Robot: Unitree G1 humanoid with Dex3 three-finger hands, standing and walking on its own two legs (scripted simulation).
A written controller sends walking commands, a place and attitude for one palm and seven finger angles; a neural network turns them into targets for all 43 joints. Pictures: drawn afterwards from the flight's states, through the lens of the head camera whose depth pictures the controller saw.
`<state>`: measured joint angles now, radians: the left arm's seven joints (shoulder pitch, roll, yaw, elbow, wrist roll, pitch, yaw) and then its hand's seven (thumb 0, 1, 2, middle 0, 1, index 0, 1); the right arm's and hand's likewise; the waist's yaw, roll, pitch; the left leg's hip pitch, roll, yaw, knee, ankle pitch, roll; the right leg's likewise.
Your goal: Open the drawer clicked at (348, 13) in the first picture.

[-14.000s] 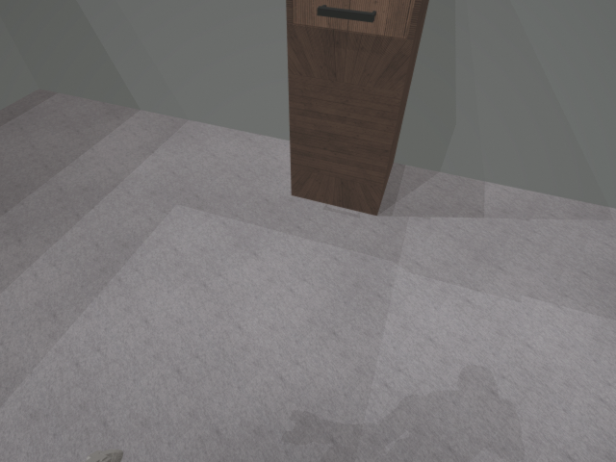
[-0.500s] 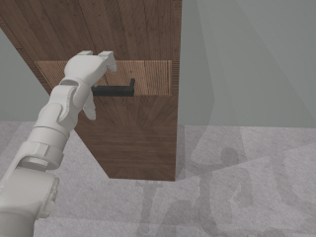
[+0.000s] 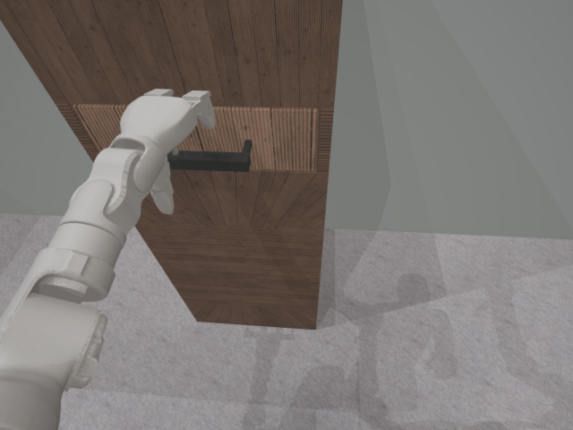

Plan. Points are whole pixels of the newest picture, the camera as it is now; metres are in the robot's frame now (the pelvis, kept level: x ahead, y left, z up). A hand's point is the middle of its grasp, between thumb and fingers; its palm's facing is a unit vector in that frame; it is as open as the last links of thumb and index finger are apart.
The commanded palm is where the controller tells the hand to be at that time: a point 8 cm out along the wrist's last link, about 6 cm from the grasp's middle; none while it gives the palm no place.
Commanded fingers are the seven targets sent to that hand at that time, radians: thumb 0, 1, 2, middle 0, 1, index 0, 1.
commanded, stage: move the hooked fingers above the handle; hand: left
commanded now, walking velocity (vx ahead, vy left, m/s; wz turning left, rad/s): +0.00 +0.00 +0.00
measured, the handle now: (196, 152) +0.51 +0.17 +0.09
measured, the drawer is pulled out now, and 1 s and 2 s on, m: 0.00 0.00 0.00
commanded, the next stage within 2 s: lower the fingers behind the handle in 0.58 s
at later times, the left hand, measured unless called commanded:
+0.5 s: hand (163, 153) +0.46 +0.20 +0.14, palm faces -0.04 -0.02 -1.00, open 13.8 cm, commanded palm +0.45 +0.20 +0.22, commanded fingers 0.00 -0.50 0.30 -0.30 -1.20 -0.30 -1.20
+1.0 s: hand (173, 166) +0.45 +0.19 +0.12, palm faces -0.05 -0.02 -1.00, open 13.8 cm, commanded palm +0.44 +0.19 +0.19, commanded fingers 0.00 -0.50 0.30 -0.30 -1.20 -0.30 -1.20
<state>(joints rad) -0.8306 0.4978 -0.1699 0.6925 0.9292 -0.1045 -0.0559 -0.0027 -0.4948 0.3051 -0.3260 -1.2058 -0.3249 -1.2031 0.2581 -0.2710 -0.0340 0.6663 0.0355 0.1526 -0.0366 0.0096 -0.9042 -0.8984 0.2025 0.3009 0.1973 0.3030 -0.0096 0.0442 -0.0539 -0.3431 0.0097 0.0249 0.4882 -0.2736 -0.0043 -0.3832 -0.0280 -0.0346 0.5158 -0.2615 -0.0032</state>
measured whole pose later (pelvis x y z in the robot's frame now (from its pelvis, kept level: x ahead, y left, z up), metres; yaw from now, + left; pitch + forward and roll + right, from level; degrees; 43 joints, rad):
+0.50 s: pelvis +0.00 +0.00 +0.00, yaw +0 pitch +8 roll +0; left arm -0.82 0.53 -0.15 0.70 0.93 -0.10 -0.07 0.00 -0.49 0.31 -0.33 -1.21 -0.33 -1.20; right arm 0.28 -0.27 -0.04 0.67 0.04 0.16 -0.04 0.01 -0.90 -0.90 0.20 0.30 0.20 0.30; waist -0.01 0.05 -0.05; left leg -0.35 0.01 0.03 0.49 -0.28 0.00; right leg -0.39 -0.03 -0.03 0.51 -0.26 0.00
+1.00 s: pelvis +0.00 +0.00 +0.00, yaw +0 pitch +8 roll +1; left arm -0.77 0.48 -0.16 0.69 0.95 -0.07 -0.04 0.00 -0.49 0.31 -0.33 -1.21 -0.32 -1.20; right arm 0.24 -0.25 -0.02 0.65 0.03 0.17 -0.02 0.01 -0.90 -0.90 0.20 0.30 0.20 0.30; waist 0.00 0.05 -0.06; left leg -0.35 0.01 0.03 0.50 -0.28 0.00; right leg -0.40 -0.03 -0.02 0.53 -0.27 0.00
